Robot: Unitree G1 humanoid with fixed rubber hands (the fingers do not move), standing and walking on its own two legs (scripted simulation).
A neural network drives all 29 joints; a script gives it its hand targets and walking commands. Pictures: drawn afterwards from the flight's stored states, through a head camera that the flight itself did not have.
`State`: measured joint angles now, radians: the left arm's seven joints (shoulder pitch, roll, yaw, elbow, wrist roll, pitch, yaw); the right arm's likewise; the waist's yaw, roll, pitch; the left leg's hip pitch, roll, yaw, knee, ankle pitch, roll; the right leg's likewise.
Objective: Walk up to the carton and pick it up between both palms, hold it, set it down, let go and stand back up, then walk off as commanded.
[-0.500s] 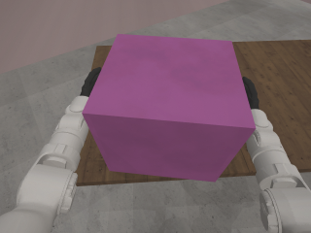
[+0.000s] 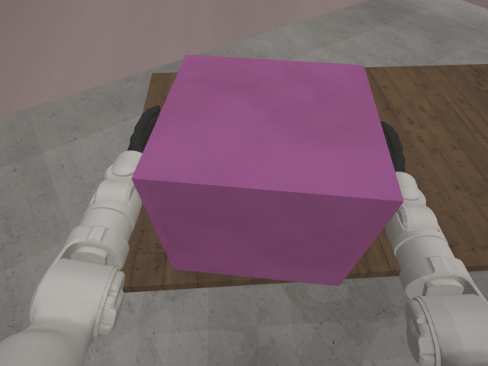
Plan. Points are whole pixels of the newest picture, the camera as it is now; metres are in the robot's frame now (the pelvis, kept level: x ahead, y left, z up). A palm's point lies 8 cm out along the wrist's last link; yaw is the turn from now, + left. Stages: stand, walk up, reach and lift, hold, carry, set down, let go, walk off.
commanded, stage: reach and lift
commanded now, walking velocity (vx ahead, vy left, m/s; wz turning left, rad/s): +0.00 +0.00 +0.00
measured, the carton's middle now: (263, 172) +0.43 -0.05 +0.06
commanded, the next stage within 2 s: none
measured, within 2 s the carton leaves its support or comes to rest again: leaves its support in 0.24 s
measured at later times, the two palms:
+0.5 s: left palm (138, 145) +0.43 +0.15 +0.15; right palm (397, 164) +0.38 -0.25 +0.13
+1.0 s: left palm (125, 135) +0.41 +0.16 +0.18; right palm (403, 152) +0.38 -0.24 +0.16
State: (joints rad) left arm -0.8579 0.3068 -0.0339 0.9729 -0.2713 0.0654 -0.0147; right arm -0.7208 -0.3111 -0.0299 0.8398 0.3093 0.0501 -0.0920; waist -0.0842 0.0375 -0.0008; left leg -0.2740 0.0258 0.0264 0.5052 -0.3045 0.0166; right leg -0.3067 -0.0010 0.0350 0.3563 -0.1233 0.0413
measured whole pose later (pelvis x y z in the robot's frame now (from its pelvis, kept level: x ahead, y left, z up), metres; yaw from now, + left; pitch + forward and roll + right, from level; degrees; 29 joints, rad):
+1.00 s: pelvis -0.02 -0.01 +0.00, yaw +0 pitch +3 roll -2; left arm -0.81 0.29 0.11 0.61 -0.20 0.41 0.05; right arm -0.79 -0.31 -0.05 0.74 0.27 0.25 -0.10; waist -0.08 0.03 -0.05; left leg -0.27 0.03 0.03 0.51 -0.28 0.02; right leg -0.31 0.00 0.04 0.36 -0.10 0.04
